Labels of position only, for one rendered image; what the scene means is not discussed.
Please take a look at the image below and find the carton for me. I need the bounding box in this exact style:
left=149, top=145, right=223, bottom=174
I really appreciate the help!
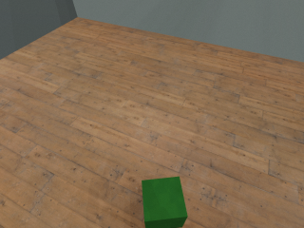
left=142, top=176, right=188, bottom=228

